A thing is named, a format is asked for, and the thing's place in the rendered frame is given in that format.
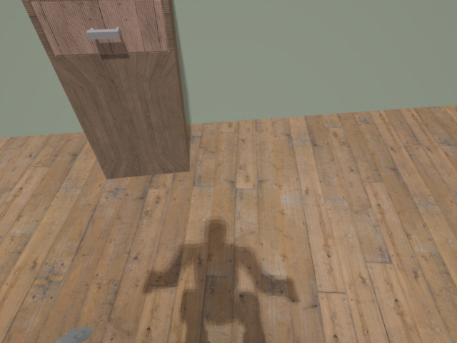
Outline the drawer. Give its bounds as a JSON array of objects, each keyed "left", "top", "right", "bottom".
[{"left": 31, "top": 0, "right": 169, "bottom": 55}]

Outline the cabinet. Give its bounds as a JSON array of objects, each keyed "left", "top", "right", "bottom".
[{"left": 21, "top": 0, "right": 189, "bottom": 179}]

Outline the robot left hand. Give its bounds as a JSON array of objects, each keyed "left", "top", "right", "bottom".
[{"left": 55, "top": 327, "right": 92, "bottom": 343}]

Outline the handle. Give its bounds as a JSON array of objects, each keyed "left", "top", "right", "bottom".
[{"left": 86, "top": 27, "right": 120, "bottom": 39}]

